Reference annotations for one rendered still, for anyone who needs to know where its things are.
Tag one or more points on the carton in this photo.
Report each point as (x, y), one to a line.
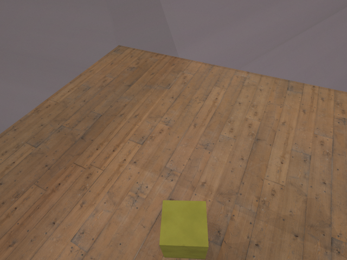
(184, 231)

